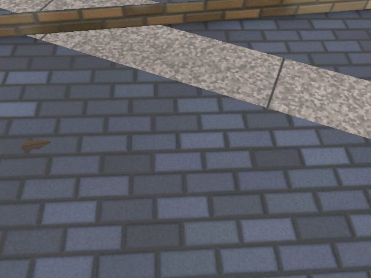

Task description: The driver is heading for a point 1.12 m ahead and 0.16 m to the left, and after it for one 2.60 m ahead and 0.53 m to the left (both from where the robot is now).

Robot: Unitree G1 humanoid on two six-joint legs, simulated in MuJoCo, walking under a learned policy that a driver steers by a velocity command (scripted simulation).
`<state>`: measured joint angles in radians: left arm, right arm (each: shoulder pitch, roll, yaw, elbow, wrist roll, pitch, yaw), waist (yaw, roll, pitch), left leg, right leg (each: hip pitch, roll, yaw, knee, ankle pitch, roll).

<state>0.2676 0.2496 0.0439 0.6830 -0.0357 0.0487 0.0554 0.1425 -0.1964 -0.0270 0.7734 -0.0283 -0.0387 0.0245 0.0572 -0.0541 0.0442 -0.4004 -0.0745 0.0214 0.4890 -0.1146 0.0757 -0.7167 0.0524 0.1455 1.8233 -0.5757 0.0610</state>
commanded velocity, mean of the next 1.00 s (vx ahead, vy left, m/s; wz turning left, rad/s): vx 0.02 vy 0.00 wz -0.13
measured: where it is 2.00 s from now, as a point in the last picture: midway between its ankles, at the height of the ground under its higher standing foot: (223, 254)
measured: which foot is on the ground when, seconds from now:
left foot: down 0.00-1.00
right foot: up 0.00-0.26, down 0.28-1.00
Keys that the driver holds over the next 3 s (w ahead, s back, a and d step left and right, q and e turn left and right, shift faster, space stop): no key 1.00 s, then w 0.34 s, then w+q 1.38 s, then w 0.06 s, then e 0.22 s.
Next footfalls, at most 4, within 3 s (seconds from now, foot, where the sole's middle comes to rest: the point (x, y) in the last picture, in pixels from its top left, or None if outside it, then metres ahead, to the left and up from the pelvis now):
0.28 right None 0.11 -0.16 -0.77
1.30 right None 0.19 -0.18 -0.77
1.80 left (188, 249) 0.54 0.02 -0.77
2.26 right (223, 177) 0.85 -0.10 -0.77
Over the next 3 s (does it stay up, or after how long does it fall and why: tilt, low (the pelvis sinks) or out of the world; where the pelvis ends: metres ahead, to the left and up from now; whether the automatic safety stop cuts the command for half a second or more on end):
stays up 0.95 0.16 0.01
